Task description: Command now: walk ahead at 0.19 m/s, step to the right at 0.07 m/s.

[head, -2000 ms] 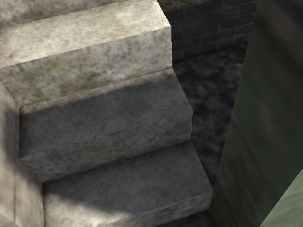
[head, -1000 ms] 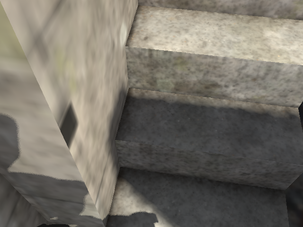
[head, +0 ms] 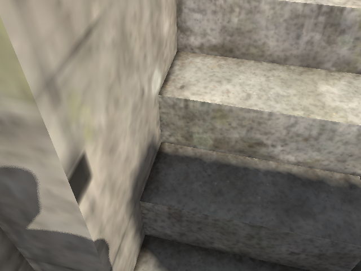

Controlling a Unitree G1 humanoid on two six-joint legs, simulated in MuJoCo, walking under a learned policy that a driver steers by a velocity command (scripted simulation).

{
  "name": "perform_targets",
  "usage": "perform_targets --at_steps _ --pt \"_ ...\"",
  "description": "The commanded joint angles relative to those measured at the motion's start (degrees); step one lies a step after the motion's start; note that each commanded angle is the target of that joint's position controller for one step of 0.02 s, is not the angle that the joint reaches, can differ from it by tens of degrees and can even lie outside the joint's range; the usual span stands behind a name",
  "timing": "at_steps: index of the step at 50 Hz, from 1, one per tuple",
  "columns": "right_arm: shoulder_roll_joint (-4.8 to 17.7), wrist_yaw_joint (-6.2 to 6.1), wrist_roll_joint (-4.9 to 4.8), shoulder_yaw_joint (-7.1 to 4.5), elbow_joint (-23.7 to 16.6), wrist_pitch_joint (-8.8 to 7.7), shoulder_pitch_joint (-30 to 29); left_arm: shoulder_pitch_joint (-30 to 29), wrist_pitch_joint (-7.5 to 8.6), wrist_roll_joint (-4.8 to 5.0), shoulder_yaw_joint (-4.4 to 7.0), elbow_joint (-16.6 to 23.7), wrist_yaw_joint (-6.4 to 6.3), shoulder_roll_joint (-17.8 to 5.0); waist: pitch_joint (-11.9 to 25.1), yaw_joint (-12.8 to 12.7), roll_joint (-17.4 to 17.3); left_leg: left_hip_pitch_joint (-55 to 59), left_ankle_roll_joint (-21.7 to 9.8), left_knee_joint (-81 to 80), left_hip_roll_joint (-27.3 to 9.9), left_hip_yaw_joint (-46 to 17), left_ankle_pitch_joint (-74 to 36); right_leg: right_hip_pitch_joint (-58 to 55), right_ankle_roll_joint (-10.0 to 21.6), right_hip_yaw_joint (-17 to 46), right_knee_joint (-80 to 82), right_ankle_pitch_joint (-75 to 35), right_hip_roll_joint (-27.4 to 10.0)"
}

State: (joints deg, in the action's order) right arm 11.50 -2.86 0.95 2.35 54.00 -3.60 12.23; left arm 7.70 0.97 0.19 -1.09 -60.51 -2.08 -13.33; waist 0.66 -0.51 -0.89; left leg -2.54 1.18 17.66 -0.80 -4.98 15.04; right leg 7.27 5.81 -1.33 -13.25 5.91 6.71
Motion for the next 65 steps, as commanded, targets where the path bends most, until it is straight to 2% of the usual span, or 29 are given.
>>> perform_targets --at_steps 1,10,11,13,14,16,17,18,19,20,21,24,25,26,27,36,37,39,40,41,42,44,45,48,54,55,56,57,65 --pt "5.4 -0.18 -0.02 -1.00 -2.3 -0.67 -0.4 -1.2 0.53 0.05 1.10 1.9 -0.18 -6.4 0.9 -0.1 -0.4 -5.4 -0.7 -2.4 -5.2 -2.8 -5.3 -5.1 -1.8 8.9 1.3 -9.9 -12.2" --pt "5.4 -0.17 0.01 -0.92 -1.4 -0.67 -0.7 -1.4 0.58 0.12 1.03 1.4 -0.21 -6.5 0.9 0.0 -0.2 -5.1 -0.6 -2.5 -5.3 -2.7 -5.2 -4.7 -1.9 9.1 1.8 -9.2 -12.3" --pt "6.5 -0.41 0.14 -1.23 -1.2 -1.12 -1.1 -0.5 0.55 0.08 1.05 0.6 -0.41 -6.7 0.8 -0.1 0.1 -6.0 -1.0 -3.2 -5.2 -2.3 -4.2 -5.8 -1.3 9.7 1.8 -7.4 -11.9" --pt "6.1 -0.46 0.11 -1.10 -0.8 -1.38 -1.4 -0.7 0.53 -0.02 1.03 0.6 -0.51 -6.7 0.1 -0.1 0.1 -6.5 -1.1 -3.5 -5.3 -2.3 -4.3 -5.8 -1.0 9.8 1.9 -7.0 -12.1" --pt "5.3 0.03 -0.40 -0.90 -0.9 -1.52 -1.6 -0.7 0.68 -0.18 0.96 0.8 -0.55 -6.6 0.2 -0.6 1.0 -6.9 -1.1 -3.1 -5.2 -2.9 -3.5 -5.8 -1.1 9.8 2.0 -7.4 -11.9" --pt "5.3 0.27 -0.40 -0.90 -0.8 -1.66 -1.8 -0.4 0.82 -0.15 0.93 0.6 -0.53 -6.7 0.6 -0.4 0.1 -6.5 -1.0 -3.1 -5.2 -2.7 -3.6 -5.8 -0.9 10.0 1.9 -8.5 -12.1" --pt "10.1 -0.86 0.91 -2.84 -2.6 -1.32 -1.9 -0.4 -0.48 0.94 2.81 0.5 0.50 -12.1 -0.3 1.3 5.6 -3.6 -2.6 -3.4 -9.6 -6.7 -5.0 -1.0 -0.5 6.1 -1.5 -3.3 -9.0" --pt "6.8 -0.21 -1.31 -1.29 0.5 -1.26 -2.1 -2.7 0.77 -1.00 0.13 2.8 0.24 -2.7 1.8 -2.7 -5.5 -8.7 -1.6 -4.2 -4.6 -2.6 -0.7 -7.2 -1.7 11.1 3.5 -3.6 -12.4" --pt "3.5 -0.05 -1.17 -0.61 0.1 -1.15 -2.5 -2.1 1.31 -0.94 0.43 2.6 0.03 -5.3 -0.1 -1.7 -2.9 -7.5 -0.8 -2.6 -3.5 -1.4 -2.8 -5.1 -1.7 11.9 4.3 -3.0 -13.4" --pt "3.3 -0.07 -0.83 -0.56 0.4 -1.10 -1.3 -1.9 1.55 -0.60 0.57 2.3 -0.15 -6.5 0.6 -1.0 -0.8 -5.3 -0.7 -1.7 -3.5 -1.2 -3.9 -3.9 -1.4 12.4 4.4 -4.1 -13.9" --pt "3.7 -0.12 -0.76 -0.62 0.6 -1.09 -1.0 -1.3 1.84 -0.58 0.55 2.1 -0.18 -7.0 0.8 -0.8 -0.6 -5.0 -0.8 -1.5 -3.6 -1.2 -4.3 -4.2 -1.3 12.1 3.5 -7.1 -14.0" --pt "5.5 -0.02 -0.84 -0.96 1.5 -1.33 0.3 -0.8 2.03 -0.48 0.37 1.9 -0.18 -6.6 1.6 -0.8 0.6 -4.8 -1.4 -1.8 -4.0 -1.7 -4.8 -5.1 -1.1 10.9 1.2 -11.8 -13.5" --pt "6.0 -0.50 -0.33 -1.05 2.0 -1.22 0.7 -0.7 1.93 -0.32 0.32 1.5 -0.11 -6.5 1.6 -0.3 -0.1 -4.4 -1.5 -2.4 -4.2 -1.3 -5.9 -5.2 -1.0 10.9 0.6 -12.8 -13.7" --pt "6.0 -0.66 -0.30 -1.06 2.2 -1.14 0.8 -0.8 1.89 -0.25 0.38 1.6 -0.10 -6.7 1.4 -0.5 0.2 -4.6 -1.5 -2.3 -4.2 -1.4 -6.0 -5.4 -1.0 10.7 0.2 -12.9 -13.6" --pt "5.0 -0.50 -0.50 -0.79 2.4 -0.58 1.3 -1.6 1.88 -0.18 0.43 2.2 0.13 -6.5 1.4 -0.6 0.2 -3.6 -1.2 -1.6 -4.1 -1.7 -6.7 -4.1 -1.7 10.1 0.0 -13.4 -13.8" --pt "5.7 -0.46 -0.36 -1.32 3.1 -0.04 3.3 -1.8 1.61 -0.22 0.58 2.0 0.25 -6.3 0.4 -0.9 0.4 -4.0 -1.6 -1.5 -3.9 -2.7 -6.9 -2.0 -1.9 9.4 -1.8 -9.7 -13.9" --pt "6.8 0.25 -0.62 -1.87 2.7 -0.08 3.2 -0.8 1.74 -0.25 0.77 1.7 0.03 -7.1 0.0 -1.3 0.3 -4.9 -1.3 -0.9 -3.6 -2.7 -7.3 -2.3 -1.9 9.4 -2.4 -9.9 -13.5" --pt "6.0 0.66 -0.53 -1.95 2.6 -0.07 3.8 -1.0 1.68 -0.34 0.84 1.7 -0.11 -7.0 0.2 -1.1 0.8 -5.1 -1.3 -0.9 -3.5 -2.8 -6.9 -2.1 -1.5 9.2 -3.0 -9.8 -13.7" --pt "11.0 1.67 2.95 -3.89 0.3 -1.46 -0.3 -4.2 1.13 -0.65 3.46 4.3 0.09 -11.4 -1.5 0.3 7.5 -7.7 -1.5 -2.0 -4.0 -3.7 -8.2 -0.2 -2.4 9.2 -2.4 -11.6 -10.1" --pt "12.3 2.22 2.85 -4.62 1.0 -2.26 0.1 -5.3 0.66 -1.22 3.71 5.7 -0.31 -10.1 0.2 0.0 4.9 -8.8 -1.6 -2.0 -4.3 -3.5 -8.4 -2.6 -2.7 9.1 -2.7 -12.4 -10.6" --pt "11.9 2.03 1.78 -4.82 1.8 -2.80 0.3 -6.0 0.22 -1.64 3.36 7.5 -0.26 -8.2 1.1 -0.7 0.6 -10.2 -1.3 -0.8 -4.1 -3.4 -10.3 -4.2 -2.0 9.1 -3.6 -13.7 -10.8" --pt "9.7 1.89 0.79 -4.79 2.2 -3.03 1.4 -4.0 -0.40 -1.28 3.82 8.8 -0.29 -7.8 3.4 -0.8 -0.6 -10.4 -1.4 0.0 -4.6 -3.7 -11.0 -5.6 -1.2 9.6 -4.3 -13.9 -11.4" --pt "9.0 1.82 0.78 -4.80 2.3 -3.04 1.6 -3.6 -0.55 -1.25 3.91 9.4 -0.21 -7.5 3.7 -0.6 -0.9 -10.5 -1.5 -0.1 -4.6 -3.8 -9.6 -5.5 -0.6 9.8 -4.5 -12.7 -11.6" --pt "9.1 1.67 1.28 -4.98 1.9 -3.06 0.9 -3.9 -0.91 -1.26 4.12 11.2 -0.15 -6.7 2.5 -0.6 -0.9 -11.4 -1.8 -1.0 -4.5 -4.3 -4.3 -3.4 0.2 10.2 -3.7 -7.3 -11.7" --pt "10.4 1.93 1.39 -5.28 1.9 -3.16 0.1 -4.0 -0.20 -1.40 4.62 13.9 0.41 -7.1 1.4 -0.3 -0.6 -11.1 -2.1 -1.7 -4.5 -4.7 -2.5 -1.2 0.0 10.5 -2.8 -4.4 -12.0" --pt "10.2 2.04 0.89 -5.10 2.3 -3.20 0.1 -5.3 -0.07 -1.37 4.66 14.7 0.57 -6.9 1.9 -0.3 -0.6 -11.4 -2.6 -2.0 -4.8 -4.8 -3.3 -1.9 0.1 10.3 -3.5 -4.5 -11.6" --pt "11.1 1.86 0.81 -5.31 2.4 -3.17 -0.2 -4.7 0.34 -1.31 4.91 14.8 0.38 -7.6 1.4 -0.3 -0.6 -11.7 -3.2 -2.7 -5.0 -4.9 -3.4 -1.7 -0.9 10.4 -3.5 -3.9 -11.1" --pt "11.1 1.78 0.62 -5.25 3.2 -3.07 0.2 -4.7 0.71 -1.51 4.88 15.2 0.41 -7.2 1.5 -0.7 -0.9 -12.2 -3.5 -3.0 -4.7 -4.8 -2.5 -2.6 -1.4 10.7 -3.1 -3.5 -11.4" --pt "10.9 2.03 0.59 -5.28 4.1 -3.10 -1.0 -4.1 1.26 -1.26 5.30 16.3 0.46 -6.7 1.9 -0.5 1.1 -11.6 -3.5 -2.9 -4.7 -4.7 -3.9 -2.7 -1.9 10.7 -3.5 -5.8 -11.5"
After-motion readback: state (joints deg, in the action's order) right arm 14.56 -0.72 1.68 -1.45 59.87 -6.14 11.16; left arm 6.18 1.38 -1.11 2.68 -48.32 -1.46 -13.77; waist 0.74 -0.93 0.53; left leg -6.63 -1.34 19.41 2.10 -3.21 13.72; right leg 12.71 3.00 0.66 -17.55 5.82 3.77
